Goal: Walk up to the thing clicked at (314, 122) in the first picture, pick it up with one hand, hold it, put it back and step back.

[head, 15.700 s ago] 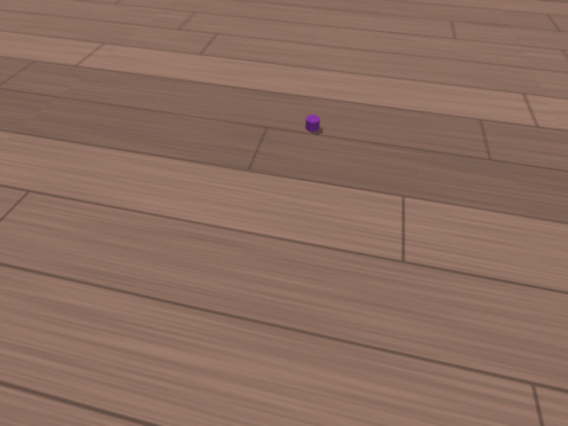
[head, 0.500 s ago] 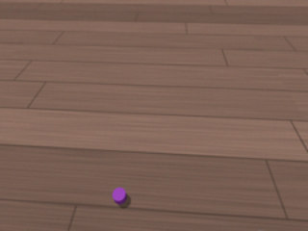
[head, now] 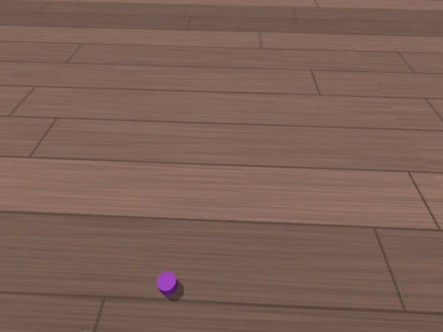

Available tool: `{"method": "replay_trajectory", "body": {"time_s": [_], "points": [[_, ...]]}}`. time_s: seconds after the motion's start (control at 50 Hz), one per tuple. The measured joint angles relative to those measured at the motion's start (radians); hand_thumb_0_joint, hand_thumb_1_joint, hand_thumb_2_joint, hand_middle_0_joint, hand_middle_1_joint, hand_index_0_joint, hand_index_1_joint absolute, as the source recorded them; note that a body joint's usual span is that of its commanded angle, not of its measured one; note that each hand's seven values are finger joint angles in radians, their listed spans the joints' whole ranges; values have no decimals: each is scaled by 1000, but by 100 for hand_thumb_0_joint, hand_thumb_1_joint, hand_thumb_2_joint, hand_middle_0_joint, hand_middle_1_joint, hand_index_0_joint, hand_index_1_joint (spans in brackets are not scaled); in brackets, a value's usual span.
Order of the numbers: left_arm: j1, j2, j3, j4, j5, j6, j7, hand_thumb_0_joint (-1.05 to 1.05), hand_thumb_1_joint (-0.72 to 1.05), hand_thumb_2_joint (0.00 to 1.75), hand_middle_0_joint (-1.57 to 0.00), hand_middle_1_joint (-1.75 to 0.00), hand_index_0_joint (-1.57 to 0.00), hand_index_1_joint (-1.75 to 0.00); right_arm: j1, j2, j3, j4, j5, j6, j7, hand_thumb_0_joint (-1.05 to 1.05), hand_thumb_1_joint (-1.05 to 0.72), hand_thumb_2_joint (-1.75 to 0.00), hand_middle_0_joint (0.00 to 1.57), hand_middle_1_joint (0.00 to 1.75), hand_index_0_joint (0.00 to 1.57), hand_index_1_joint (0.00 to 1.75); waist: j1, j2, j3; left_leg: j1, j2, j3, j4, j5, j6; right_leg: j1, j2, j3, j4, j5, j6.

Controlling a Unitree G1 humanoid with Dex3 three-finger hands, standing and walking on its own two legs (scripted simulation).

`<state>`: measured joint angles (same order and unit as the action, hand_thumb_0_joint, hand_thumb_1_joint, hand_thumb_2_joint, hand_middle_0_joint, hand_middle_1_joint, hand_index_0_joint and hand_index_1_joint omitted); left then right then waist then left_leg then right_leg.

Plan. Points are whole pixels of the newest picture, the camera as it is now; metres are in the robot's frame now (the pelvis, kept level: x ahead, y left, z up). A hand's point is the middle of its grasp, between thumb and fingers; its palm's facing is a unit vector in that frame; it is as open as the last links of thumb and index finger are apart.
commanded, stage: walk up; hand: left
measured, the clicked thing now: (167, 283) +0.45 +0.24 -0.75
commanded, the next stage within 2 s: stand in 0.30 s
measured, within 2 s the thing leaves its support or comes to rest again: neither
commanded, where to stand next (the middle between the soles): +0.05 +0.01 m, yaw -2 degrees
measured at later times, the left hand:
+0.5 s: hand out of the picture +0.08 +0.25 -0.15, palm faces -0.02 -0.94 -0.34, open 7.4 cm
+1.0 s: hand out of the picture +0.05 +0.25 -0.15, palm faces -0.05 -0.94 -0.34, open 7.4 cm
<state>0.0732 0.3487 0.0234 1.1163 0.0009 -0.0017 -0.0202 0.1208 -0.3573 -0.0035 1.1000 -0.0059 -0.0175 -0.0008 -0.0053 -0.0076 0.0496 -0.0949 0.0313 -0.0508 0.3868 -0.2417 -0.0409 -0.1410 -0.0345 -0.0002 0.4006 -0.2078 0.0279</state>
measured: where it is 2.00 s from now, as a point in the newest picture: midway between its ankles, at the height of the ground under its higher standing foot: outside the picture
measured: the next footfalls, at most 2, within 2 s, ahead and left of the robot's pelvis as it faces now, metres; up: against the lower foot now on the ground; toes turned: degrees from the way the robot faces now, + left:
none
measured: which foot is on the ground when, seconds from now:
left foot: down 0.00-1.00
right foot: down 0.00-1.00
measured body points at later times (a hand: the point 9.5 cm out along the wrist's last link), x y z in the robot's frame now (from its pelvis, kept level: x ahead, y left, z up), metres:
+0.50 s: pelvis -0.01 +0.00 +0.00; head +0.00 +0.00 +0.45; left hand +0.08 +0.30 -0.13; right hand +0.07 -0.30 -0.13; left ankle -0.02 +0.15 -0.74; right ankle +0.01 -0.14 -0.74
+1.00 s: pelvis -0.02 -0.01 +0.00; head -0.01 -0.01 +0.45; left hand +0.05 +0.30 -0.13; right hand +0.03 -0.31 -0.13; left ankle -0.02 +0.15 -0.74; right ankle +0.01 -0.14 -0.74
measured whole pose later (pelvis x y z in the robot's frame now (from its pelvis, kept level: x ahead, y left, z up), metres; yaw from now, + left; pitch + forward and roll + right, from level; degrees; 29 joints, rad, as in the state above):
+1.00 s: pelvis -0.02 -0.01 +0.00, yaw -1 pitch -3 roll +0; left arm 0.12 0.36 0.00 1.13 0.01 -0.01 -0.02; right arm 0.13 -0.36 -0.01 1.13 -0.01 0.00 0.01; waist 0.00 0.00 0.07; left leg -0.10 0.04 -0.04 0.34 -0.19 -0.05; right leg -0.16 -0.02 0.01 0.36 -0.15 0.02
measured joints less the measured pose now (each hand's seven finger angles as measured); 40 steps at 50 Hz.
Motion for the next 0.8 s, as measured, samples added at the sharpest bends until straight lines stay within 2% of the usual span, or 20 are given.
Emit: {"method": "replay_trajectory", "body": {"time_s": [0.3,0.58,0.8], "points": [[17,-1,4,20,5,2,1,0,90,89,-21,-30,-21,-30,6,5,-4,12,-2,3,1,0,-90,-90,21,30,21,30,1,6,2,9,0,4,-17,8,2,9,-1,3,-20,11,3],[14,9,-15,18,1,-5,6,0,90,89,-21,-30,-21,-30,-35,5,1,16,3,9,4,0,-90,-90,21,30,21,30,3,6,23,15,3,11,-55,45,-4,6,2,10,-45,43,0],[33,12,-22,18,6,-5,2,0,90,89,-21,-30,-21,-30,-16,-1,-3,28,-1,13,12,0,-90,-90,21,30,21,30,4,9,12,2,8,9,-55,56,-9,-8,8,9,-43,54,-6]]}}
